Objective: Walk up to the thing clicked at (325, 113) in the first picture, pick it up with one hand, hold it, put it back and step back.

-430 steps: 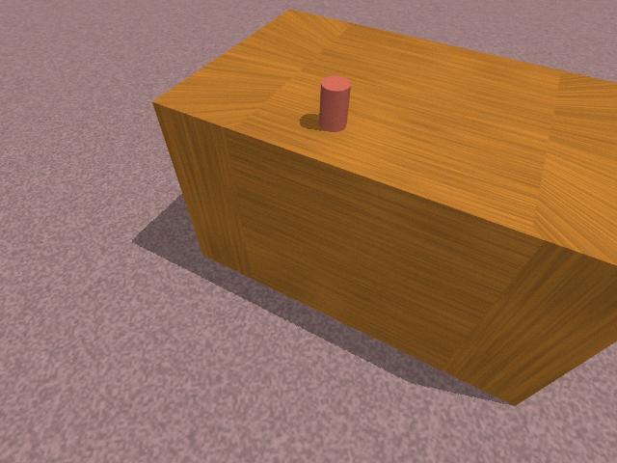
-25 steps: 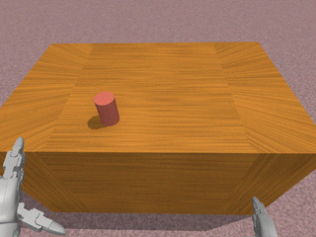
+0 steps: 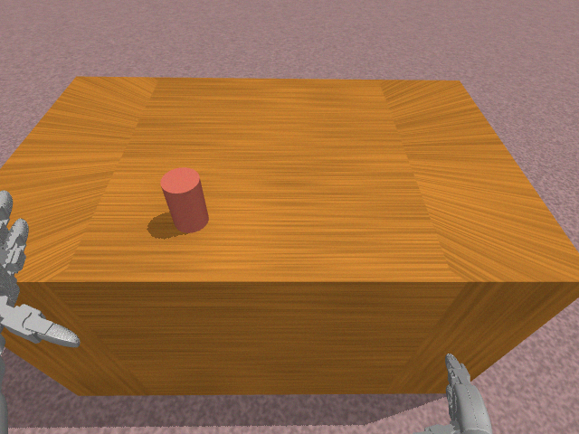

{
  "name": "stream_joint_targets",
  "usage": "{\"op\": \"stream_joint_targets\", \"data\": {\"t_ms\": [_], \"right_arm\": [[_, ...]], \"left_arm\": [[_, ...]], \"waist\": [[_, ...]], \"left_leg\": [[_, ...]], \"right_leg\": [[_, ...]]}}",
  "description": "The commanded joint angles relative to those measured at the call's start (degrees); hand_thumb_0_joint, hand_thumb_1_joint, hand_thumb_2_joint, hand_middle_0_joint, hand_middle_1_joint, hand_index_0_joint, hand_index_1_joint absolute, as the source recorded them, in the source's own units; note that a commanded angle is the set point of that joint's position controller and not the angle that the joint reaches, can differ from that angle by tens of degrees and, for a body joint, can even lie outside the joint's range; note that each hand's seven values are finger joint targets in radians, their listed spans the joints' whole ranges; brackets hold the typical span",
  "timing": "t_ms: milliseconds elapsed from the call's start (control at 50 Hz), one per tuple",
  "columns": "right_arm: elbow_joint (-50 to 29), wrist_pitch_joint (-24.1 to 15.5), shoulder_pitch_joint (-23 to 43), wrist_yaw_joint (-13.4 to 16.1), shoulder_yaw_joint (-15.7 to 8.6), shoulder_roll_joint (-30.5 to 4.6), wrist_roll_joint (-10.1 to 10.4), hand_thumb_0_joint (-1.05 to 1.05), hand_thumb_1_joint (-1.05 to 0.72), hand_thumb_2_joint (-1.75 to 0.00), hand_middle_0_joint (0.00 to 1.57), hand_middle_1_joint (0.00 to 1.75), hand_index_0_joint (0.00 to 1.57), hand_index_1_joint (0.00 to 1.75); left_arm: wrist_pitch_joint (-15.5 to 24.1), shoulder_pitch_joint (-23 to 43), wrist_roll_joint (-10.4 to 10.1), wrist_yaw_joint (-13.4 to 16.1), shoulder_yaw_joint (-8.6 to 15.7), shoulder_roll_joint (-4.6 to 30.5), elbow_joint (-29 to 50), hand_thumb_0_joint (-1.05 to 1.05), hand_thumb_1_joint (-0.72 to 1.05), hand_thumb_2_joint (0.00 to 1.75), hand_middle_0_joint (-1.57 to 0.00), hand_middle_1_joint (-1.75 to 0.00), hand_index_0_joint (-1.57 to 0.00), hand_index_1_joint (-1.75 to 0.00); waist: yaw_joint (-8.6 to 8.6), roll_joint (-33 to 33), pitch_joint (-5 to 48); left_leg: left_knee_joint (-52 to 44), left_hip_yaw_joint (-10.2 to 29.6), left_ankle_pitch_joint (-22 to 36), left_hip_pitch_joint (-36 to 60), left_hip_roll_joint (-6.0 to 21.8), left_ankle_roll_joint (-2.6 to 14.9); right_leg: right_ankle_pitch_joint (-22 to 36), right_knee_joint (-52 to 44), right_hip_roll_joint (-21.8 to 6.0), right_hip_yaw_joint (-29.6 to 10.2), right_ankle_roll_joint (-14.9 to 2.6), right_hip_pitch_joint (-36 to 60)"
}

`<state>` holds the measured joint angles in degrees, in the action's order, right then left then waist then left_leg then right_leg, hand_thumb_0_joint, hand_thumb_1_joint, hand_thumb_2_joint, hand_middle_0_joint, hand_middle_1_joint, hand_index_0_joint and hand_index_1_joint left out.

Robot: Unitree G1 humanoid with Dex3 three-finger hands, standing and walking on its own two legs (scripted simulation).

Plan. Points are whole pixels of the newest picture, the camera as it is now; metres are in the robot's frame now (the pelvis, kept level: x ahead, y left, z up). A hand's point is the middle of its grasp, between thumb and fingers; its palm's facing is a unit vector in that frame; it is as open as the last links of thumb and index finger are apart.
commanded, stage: go down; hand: left
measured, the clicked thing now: (186, 201) +0.52 +0.20 -0.01
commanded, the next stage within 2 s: none
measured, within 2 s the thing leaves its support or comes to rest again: neither
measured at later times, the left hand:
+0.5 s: hand (35, 247) +0.32 +0.33 +0.11, palm faces +0.18 -0.98 -0.01, open 17.4 cm
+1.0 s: hand (30, 210) +0.37 +0.36 +0.12, palm faces +0.16 -0.99 -0.01, open 17.7 cm
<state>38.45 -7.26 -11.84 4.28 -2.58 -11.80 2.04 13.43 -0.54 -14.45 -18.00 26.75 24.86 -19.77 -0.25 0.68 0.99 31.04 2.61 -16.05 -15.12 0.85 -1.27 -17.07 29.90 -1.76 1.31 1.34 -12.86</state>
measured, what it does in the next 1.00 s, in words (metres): stands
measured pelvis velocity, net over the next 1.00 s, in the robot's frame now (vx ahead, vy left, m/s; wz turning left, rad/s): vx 0.00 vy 0.01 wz -0.02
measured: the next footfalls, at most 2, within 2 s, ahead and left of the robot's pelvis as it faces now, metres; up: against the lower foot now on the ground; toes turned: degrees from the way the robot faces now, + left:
none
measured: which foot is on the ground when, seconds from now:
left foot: down 0.00-1.00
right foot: down 0.00-1.00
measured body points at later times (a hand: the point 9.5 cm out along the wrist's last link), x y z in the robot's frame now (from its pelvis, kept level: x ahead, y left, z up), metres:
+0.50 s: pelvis +0.00 +0.01 +0.00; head +0.01 +0.02 +0.45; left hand +0.30 +0.39 +0.11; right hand +0.15 -0.25 -0.07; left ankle +0.00 +0.13 -0.73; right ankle -0.01 -0.13 -0.73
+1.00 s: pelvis +0.00 +0.01 -0.01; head +0.04 +0.03 +0.44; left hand +0.36 +0.42 +0.12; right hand +0.15 -0.25 -0.08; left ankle +0.00 +0.13 -0.73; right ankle -0.01 -0.13 -0.73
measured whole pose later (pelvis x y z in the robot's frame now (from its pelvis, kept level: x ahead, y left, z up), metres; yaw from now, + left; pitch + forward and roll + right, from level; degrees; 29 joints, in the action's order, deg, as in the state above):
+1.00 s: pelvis +0.00 +0.01 -0.01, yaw -1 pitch +9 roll -2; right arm 35.1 -11.9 -13.2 6.6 2.6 -13.9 0.2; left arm 10.6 29.4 -13.4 -32.6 35.4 43.3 -57.3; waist 4.0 -0.9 5.1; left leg 38.9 2.1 -18.7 -29.6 1.7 -0.8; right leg -18.0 35.2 -0.8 0.5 1.8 -26.6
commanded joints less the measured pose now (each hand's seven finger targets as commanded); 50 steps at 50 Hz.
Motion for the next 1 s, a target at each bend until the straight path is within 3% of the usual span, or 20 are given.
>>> {"op": "stream_joint_targets", "data": {"t_ms": [0,100,120,160,180,220,300,320,380,540,560,600,660,700,740,800,840,900,940,980], "right_arm": [[-10.7,-3.4,5.1,1.3,-1.9,-9.1,0.5,0.0,0.52,-0.06,0.05,0.05,0.05,0.05],[-10.8,-4.0,2.8,1.5,-0.8,-9.0,0.2,0.0,0.53,-0.05,0.05,0.05,0.05,0.05],[-12.8,-4.3,4.0,1.8,-2.5,-11.3,0.2,0.0,0.53,-0.05,0.05,0.05,0.05,0.05],[-11.4,-4.5,2.1,1.4,0.4,-8.0,0.1,0.0,0.53,-0.05,0.05,0.05,0.05,0.05],[-11.9,-4.8,1.4,1.5,-0.5,-8.7,-0.1,0.0,0.53,-0.05,0.05,0.05,0.05,0.05],[-13.3,-5.2,1.5,1.8,-2.3,-11.4,-0.3,0.0,0.53,-0.05,0.05,0.05,0.05,0.05],[-11.9,-5.4,0.5,1.6,0.4,-7.9,-0.3,0.0,0.53,-0.05,0.05,0.05,0.05,0.05],[-12.1,-5.6,0.6,2.0,-2.2,-10.8,-0.5,0.0,0.53,-0.05,0.05,0.05,0.05,0.05],[-11.4,-5.7,-0.1,1.9,-0.7,-9.5,-0.7,0.0,0.54,-0.05,0.05,0.05,0.05,0.05],[-10.0,-6.8,1.6,2.9,-1.5,-11.2,-1.0,0.0,0.54,-0.06,0.05,0.05,0.05,0.05],[-8.4,-6.7,1.6,2.7,0.5,-8.8,-0.9,0.0,0.53,-0.05,0.05,0.05,0.05,0.05],[-10.6,-7.0,2.3,2.9,-0.7,-11.0,-1.1,0.0,0.54,-0.05,0.05,0.05,0.05,0.05],[-10.0,-7.1,1.0,2.7,1.2,-9.3,-1.2,0.0,0.54,-0.05,0.05,0.05,0.05,0.05],[-11.0,-7.5,2.1,3.1,-0.2,-11.3,-1.4,0.0,0.54,-0.05,0.05,0.05,0.05,0.05],[-10.9,-7.5,2.4,2.9,1.7,-9.9,-1.5,0.0,0.54,-0.05,0.05,0.05,0.05,0.05],[-11.0,-7.5,3.0,3.2,0.3,-11.2,-1.5,0.0,0.54,-0.05,0.05,0.05,0.05,0.05],[-11.5,-7.6,2.4,3.1,1.9,-10.1,-1.6,0.0,0.55,-0.05,0.05,0.05,0.05,0.05],[-12.2,-7.8,3.4,3.5,1.1,-10.9,-1.5,0.0,0.54,-0.05,0.05,0.05,0.05,0.05],[-12.8,-7.7,2.4,3.2,2.9,-9.2,-1.5,0.0,0.54,-0.05,0.05,0.05,0.05,0.05],[-11.0,-7.6,0.8,3.3,1.7,-10.2,-1.5,0.0,0.54,-0.05,0.05,0.05,0.05,0.05]], "left_arm": [[0.8,17.9,-4.2,-5.1,8.4,19.4,4.5,0.0,-0.54,0.09,-0.03,-0.04,-0.03,-0.05],[-0.8,22.5,-5.0,-9.0,8.3,20.2,-1.4,0.0,-0.52,0.09,-0.03,-0.03,-0.02,-0.04],[-0.9,23.0,-4.8,-9.1,9.5,22.2,-1.9,0.0,-0.52,0.1,-0.03,-0.03,-0.02,-0.04],[-1.2,22.6,-4.9,-9.7,8.9,20.7,-3.3,0.0,-0.5,0.1,-0.03,-0.03,-0.02,-0.04],[-1.2,22.9,-4.8,-10.1,8.7,20.9,-3.2,0.0,-0.54,0.09,-0.03,-0.03,-0.02,-0.04],[-1.1,25.0,-4.6,-10.0,9.7,23.0,-1.8,0.0,-0.51,0.09,-0.03,-0.02,-0.02,-0.04],[-1.0,27.8,-4.1,-9.4,9.0,22.4,-2.5,0.0,-0.52,0.09,-0.03,-0.03,-0.02,-0.04],[-1.0,27.7,-4.1,-9.2,9.5,23.0,-3.0,0.0,-0.53,0.1,-0.03,-0.03,-0.02,-0.04],[-0.8,30.0,-3.2,-9.2,9.5,24.5,-3.6,0.0,-0.53,0.1,-0.03,-0.03,-0.02,-0.05],[-0.4,38.6,-2.4,-11.0,9.6,29.4,-13.1,0.0,-0.58,0.11,-0.03,-0.05,-0.02,-0.06],[-0.5,38.7,-2.2,-11.6,9.1,29.6,-14.5,0.0,-0.6,0.11,-0.03,-0.05,-0.03,-0.06],[-0.1,40.9,-1.8,-12.2,9.7,32.2,-16.4,0.0,-0.61,0.1,-0.03,-0.05,-0.03,-0.06],[-0.2,42.5,-2.0,-13.0,10.2,33.6,-20.0,0.0,-0.61,0.1,-0.03,-0.05,-0.03,-0.06],[0.0,42.8,-2.2,-13.7,11.0,35.2,-21.4,0.0,-0.61,0.1,-0.03,-0.06,-0.03,-0.07],[0.0,44.2,-1.5,-13.9,11.0,36.5,-22.6,0.0,-0.61,0.1,-0.03,-0.06,-0.03,-0.06],[0.4,46.1,-1.0,-14.0,11.6,38.4,-23.9,0.0,-0.61,0.1,-0.03,-0.05,-0.03,-0.07],[0.8,47.5,-0.8,-14.2,12.5,40.1,-24.2,0.0,-0.61,0.11,-0.03,-0.06,-0.03,-0.07],[0.7,48.4,-0.6,-14.5,11.8,40.5,-25.4,0.0,-0.59,0.09,-0.04,-0.05,-0.04,-0.06],[0.5,48.1,-0.3,-14.5,12.0,40.8,-25.9,0.0,-0.59,0.1,-0.04,-0.05,-0.03,-0.06],[0.4,47.5,-0.4,-15.0,12.2,41.0,-26.1,0.0,-0.59,0.1,-0.04,-0.05,-0.04,-0.06]], "waist": [[-0.16,2.4,11.8],[-0.14,4.5,13.1],[-0.57,3.7,14.3],[-1.19,4.7,12.5],[-0.57,4.8,13.2],[-0.42,5.3,14.8],[-0.38,5.7,12.1],[-0.25,4.6,12.8],[-0.24,7.2,13.3],[2.49,4.6,14.1],[1.9,5.2,12.7],[2.43,5.2,14.4],[2.46,4.5,14.8],[2.59,4.2,17.0],[2.27,5.5,18.4],[2.56,6.0,19.8],[2.32,6.6,20.6],[3.01,7.5,20.6],[2.74,7.3,22.5],[2.65,8.8,22.1]], "left_leg": [[-3.7,-2.5,15.4,3.6,-1.5,1.78],[-3.6,-2.0,17.9,4.5,-0.8,1.18],[-3.8,-1.7,18.6,4.5,-0.6,1.02],[-3.7,-2.1,16.9,3.8,-0.9,1.14],[-3.6,-2.1,17.7,4.3,-0.7,1.08],[-3.4,-2.1,18.3,5.1,-0.6,0.95],[-3.5,-2.4,15.7,3.5,-0.8,1.14],[-3.6,-2.1,15.9,3.6,-0.5,1.04],[-3.5,-2.0,15.7,3.8,-0.4,0.84],[-1.9,-1.9,13.6,3.1,-0.8,1.66],[-1.9,-2.2,12.4,2.5,-1.1,1.83],[-1.6,-2.0,10.9,2.1,-1.1,1.8],[-0.6,-2.1,10.3,0.6,-1.3,2.05],[0.5,-2.2,11.1,0.5,-1.6,2.33],[1.1,-1.8,12.1,0.3,-1.2,2.08],[1.9,-1.4,11.9,0.2,-1.0,1.9],[2.8,-1.4,11.9,-0.9,-1.0,1.86],[3.4,-1.4,11.7,-1.0,-0.8,1.71],[4.1,-1.4,13.2,-1.0,-0.8,1.86],[4.6,-1.1,15.6,-0.6,-0.4,1.5]], "right_leg": [[16.0,-3.5,0.7,1.3,-1.41,2.4],[16.2,-2.6,1.4,1.6,-1.91,0.4],[16.2,-2.5,1.6,1.8,-2.03,0.8],[15.0,-2.8,1.5,1.7,-2.01,0.2],[15.5,-2.5,1.6,1.7,-1.95,-0.1],[15.7,-2.6,1.7,1.7,-2.05,-0.3],[14.1,-3.1,1.6,1.5,-1.85,-1.4],[13.9,-2.8,1.9,1.5,-1.95,-1.8],[13.5,-2.7,1.9,1.5,-2.13,-2.6],[13.6,-2.4,1.7,1.1,-1.61,-4.8],[12.8,-2.5,1.6,1.0,-1.62,-5.7],[11.5,-2.2,1.7,1.1,-1.67,-6.2],[11.1,-1.9,1.6,1.0,-1.55,-7.3],[12.4,-1.3,1.3,0.6,-1.27,-7.0],[12.4,-0.4,1.5,0.8,-1.52,-8.1],[11.5,0.4,1.7,0.8,-1.62,-9.8],[11.4,0.9,1.7,0.7,-1.57,-9.8],[10.9,1.6,1.8,0.8,-1.66,-11.0],[12.1,1.9,1.8,0.8,-1.59,-10.6],[12.8,2.8,2.1,1.0,-1.8,-12.0]]}}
